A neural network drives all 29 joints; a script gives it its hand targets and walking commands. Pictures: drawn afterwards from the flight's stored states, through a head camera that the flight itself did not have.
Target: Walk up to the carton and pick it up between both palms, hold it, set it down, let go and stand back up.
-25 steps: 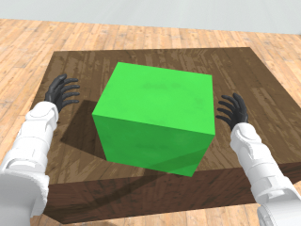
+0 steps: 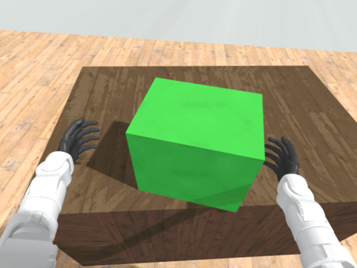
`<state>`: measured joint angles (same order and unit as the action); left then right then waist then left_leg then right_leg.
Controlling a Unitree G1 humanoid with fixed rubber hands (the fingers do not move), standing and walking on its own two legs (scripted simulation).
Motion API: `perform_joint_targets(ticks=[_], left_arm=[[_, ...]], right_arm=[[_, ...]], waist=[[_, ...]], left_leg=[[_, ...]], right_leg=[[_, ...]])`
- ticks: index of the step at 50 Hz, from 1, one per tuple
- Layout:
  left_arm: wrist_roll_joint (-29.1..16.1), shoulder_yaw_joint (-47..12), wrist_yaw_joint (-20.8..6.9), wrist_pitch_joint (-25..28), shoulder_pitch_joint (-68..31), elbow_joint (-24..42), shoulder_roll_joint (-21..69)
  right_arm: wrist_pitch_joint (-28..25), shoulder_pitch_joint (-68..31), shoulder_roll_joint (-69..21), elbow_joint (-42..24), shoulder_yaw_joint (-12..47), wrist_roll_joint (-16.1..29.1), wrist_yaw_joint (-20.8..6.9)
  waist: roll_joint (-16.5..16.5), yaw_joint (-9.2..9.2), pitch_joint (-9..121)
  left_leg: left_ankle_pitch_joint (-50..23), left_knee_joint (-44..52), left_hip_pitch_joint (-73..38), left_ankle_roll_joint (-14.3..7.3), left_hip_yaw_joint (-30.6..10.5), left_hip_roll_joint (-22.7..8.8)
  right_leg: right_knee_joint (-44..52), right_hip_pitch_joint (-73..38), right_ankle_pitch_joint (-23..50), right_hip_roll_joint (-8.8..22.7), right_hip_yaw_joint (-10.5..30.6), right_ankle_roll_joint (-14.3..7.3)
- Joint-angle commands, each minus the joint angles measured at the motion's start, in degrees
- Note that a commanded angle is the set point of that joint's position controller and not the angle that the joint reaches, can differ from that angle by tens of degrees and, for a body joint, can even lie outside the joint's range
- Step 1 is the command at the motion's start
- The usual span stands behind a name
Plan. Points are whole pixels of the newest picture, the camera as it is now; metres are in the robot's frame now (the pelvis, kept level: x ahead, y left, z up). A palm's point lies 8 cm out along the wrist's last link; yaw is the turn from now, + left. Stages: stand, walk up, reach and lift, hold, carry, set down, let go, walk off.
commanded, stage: set down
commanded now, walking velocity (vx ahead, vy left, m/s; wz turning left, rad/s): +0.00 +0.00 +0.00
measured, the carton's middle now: (196, 145) +0.45 -0.04 -0.01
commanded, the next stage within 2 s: none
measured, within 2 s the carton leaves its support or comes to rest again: neither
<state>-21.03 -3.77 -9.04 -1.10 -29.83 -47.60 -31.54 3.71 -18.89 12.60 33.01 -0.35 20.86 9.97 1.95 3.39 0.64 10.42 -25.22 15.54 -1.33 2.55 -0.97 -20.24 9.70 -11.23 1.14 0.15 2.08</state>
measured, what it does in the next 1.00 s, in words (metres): stands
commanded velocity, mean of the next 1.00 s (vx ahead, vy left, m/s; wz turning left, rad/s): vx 0.00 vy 0.00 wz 0.00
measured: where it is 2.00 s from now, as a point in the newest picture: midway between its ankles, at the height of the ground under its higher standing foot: outside the picture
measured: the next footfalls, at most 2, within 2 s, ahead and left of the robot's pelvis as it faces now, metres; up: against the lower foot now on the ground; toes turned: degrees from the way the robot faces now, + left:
none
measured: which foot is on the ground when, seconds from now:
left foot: down 0.00-1.00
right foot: down 0.00-1.00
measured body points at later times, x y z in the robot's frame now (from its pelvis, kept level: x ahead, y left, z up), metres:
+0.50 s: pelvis +0.01 -0.01 +0.00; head +0.02 +0.01 +0.45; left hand +0.31 +0.27 +0.02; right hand +0.27 -0.23 +0.01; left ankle +0.03 +0.10 -0.74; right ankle -0.01 -0.15 -0.74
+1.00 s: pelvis +0.01 -0.01 -0.01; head +0.03 +0.02 +0.44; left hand +0.23 +0.28 -0.03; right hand +0.23 -0.21 -0.03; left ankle +0.03 +0.10 -0.74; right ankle -0.01 -0.15 -0.74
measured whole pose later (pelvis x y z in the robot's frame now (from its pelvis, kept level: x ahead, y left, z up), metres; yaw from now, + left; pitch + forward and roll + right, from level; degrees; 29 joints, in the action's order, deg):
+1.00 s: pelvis +0.01 -0.01 -0.01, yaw +1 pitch -3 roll -2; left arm -22.3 -4.3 -11.1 18.2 7.2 -29.6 -30.2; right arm -17.6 9.6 4.6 26.4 0.6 14.9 11.6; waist 1.7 -1.7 -4.8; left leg 15.6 -32.2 13.9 -0.2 1.4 -1.7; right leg -27.3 7.8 -16.8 0.4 -0.7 1.3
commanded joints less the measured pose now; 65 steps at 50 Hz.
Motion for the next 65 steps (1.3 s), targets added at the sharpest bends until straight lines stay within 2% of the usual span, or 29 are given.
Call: perform_joint_targets(ticks=[1, 8, 14, 18, 21, 22, 28, 34, 36, 43, 46, 49, 50, 52, 58, 61, 65], left_arm=[[-0.81, 4.52, 0.3, 3.78, -18.55, 13.36, -11.17], [-1.7, 5.57, 0.39, 5.78, -11.71, 18.42, -11.67], [-0.52, 7.76, -0.49, 7.44, -1.89, 21.55, -11.56], [0.0, 7.86, -1.44, 8.12, 2.14, 20.41, -10.89], [-0.25, 7.68, -1.62, 9.51, 4.11, 22.24, -11.09], [0.05, 7.57, -1.69, 9.99, 7.06, 22.42, -10.37], [-1.07, 7.5, -1.85, 13.87, 12.38, 24.19, -11.37], [-2.12, 7.04, -2.12, 17.18, 18.03, 25.26, -11.86], [-1.97, 7.03, -2.17, 18.09, 19.96, 25.15, -11.6], [-1.86, 5.19, -2.18, 20.74, 26.04, 25.86, -10.28], [-1.45, 4.7, -2.05, 21.79, 28.8, 26.42, -9.38], [-1.74, 4.0, -1.66, 23.14, 29.9, 26.37, -9.42], [-1.44, 3.97, -1.35, 23.5, 30.16, 26.4, -9.15], [-1.82, 3.12, -0.96, 24.1, 30.6, 26.21, -8.68], [-1.54, 1.25, 0.87, 24.8, 31.2, 24.11, -7.03], [-1.48, 0.47, 1.48, 24.65, 31.32, 22.74, -6.44], [-0.37, 0.1, 2.14, 23.59, 31.02, 20.08, -4.87]], right_arm=[[-4.29, -14.78, 8.98, -14.76, -3.87, -1.41, 0.41], [-5.92, -7.9, 7.11, -20.62, -3.84, -2.38, 0.98], [-7.7, 1.59, 4.5, -22.19, -1.52, -1.96, 1.76], [-8.33, 5.44, 2.77, -21.53, -0.57, -2.35, 2.27], [-9.42, 7.35, 1.98, -23.02, -0.58, -2.73, 2.58], [-9.99, 10.18, 1.35, -22.52, -0.15, -2.72, 2.6], [-14.07, 13.26, 0.44, -24.55, -0.53, -4.47, 2.85], [-17.41, 17.03, -1.31, -23.05, -0.51, -5.62, 3.0], [-18.56, 18.29, -1.6, -21.68, -0.31, -5.74, 2.86], [-22.3, 21.55, -2.66, -17.12, -0.82, -5.89, 2.3], [-24.2, 22.76, -2.39, -15.41, -1.2, -6.19, 1.83], [-25.54, 22.68, -2.82, -14.57, -1.67, -6.7, 1.23], [-25.95, 22.33, -2.37, -13.91, -1.7, -6.73, 0.79], [-26.58, 21.84, -2.17, -13.53, -2.31, -6.95, 0.26], [-26.71, 20.08, -0.56, -9.44, -3.06, -7.46, -2.07], [-26.28, 19.62, 0.0, -7.78, -3.59, -7.73, -2.75], [-25.19, 18.68, 0.87, -4.49, -3.27, -7.97, -3.8]], waist=[[-6.41, 0.29, 20.43], [-6.87, -0.59, 19.38], [-6.9, -2.32, 16.17], [-6.67, -2.55, 10.92], [-7.3, -2.97, 9.79], [-7.43, -2.96, 9.15], [-6.35, -3.54, 9.93], [-6.06, -3.76, 8.76], [-6.49, -4.34, 8.09], [-8.81, -4.25, 5.51], [-9.38, -4.38, 4.92], [-8.76, -4.19, 5.04], [-9.19, -4.84, 5.01], [-8.56, -4.33, 5.55], [-8.75, -4.76, 4.8], [-7.98, -4.19, 4.74], [-7.42, -4.63, 4.01]], left_leg=[[-13.34, 0.41, -21.91, 3.02, -1.82, 0.32], [-14.59, -0.29, -21.24, 3.37, -1.79, 0.42], [-17.57, -0.73, -21.13, 3.45, -1.93, 0.84], [-14.42, 0.02, -19.93, 3.12, -2.0, 0.84], [-13.17, -0.03, -19.22, 3.15, -1.94, 0.76], [-14.07, -0.21, -19.82, 3.26, -2.12, 0.59], [-15.0, -1.83, -18.91, 3.19, -2.29, 0.54], [-13.57, -2.89, -16.92, 3.05, -2.81, 0.39], [-13.72, -3.29, -16.73, 3.29, -2.9, 0.27], [-13.08, -4.25, -16.02, 4.11, -3.82, -0.21], [-14.77, -4.84, -16.05, 4.72, -4.0, -0.19], [-13.07, -4.93, -14.69, 4.62, -4.03, -0.16], [-12.81, -4.75, -14.26, 4.63, -4.12, -0.24], [-12.2, -4.59, -13.95, 4.58, -4.26, -0.35], [-9.14, -3.01, -12.35, 4.54, -4.31, -0.76], [-7.8, -2.58, -11.58, 4.31, -4.22, -0.61], [-6.77, -1.6, -11.23, 3.93, -3.82, -0.57]], right_leg=[[2.96, 5.39, 4.97, -2.97, -2.51, -2.61], [2.41, 4.34, 5.68, -2.58, -1.52, -2.78], [2.18, 2.15, 8.45, -2.02, -0.26, -2.66], [3.0, 2.55, 6.13, -1.4, 0.33, -2.85], [2.88, 3.24, 4.32, -1.07, 0.58, -3.04], [2.73, 2.91, 5.08, -1.11, 0.61, -3.22], [1.6, 3.21, 5.23, -1.04, 0.87, -3.02], [0.22, 3.62, 4.09, -0.72, 1.33, -2.93], [-0.06, 3.94, 3.04, -0.8, 1.37, -3.16], [-1.02, 5.84, -0.31, -0.94, 1.34, -4.04], [-1.53, 5.79, 0.51, -1.22, 1.04, -4.23], [-2.11, 5.85, -0.37, -1.19, 1.18, -4.12], [-2.39, 6.05, -1.2, -1.35, 1.09, -4.32], [-2.42, 5.9, -1.31, -1.41, 1.13, -4.38], [-2.93, 5.28, -3.37, -1.66, 1.09, -4.67], [-2.95, 4.87, -3.35, -1.53, 1.36, -4.63], [-2.5, 4.69, -4.22, -1.6, 1.29, -4.72]])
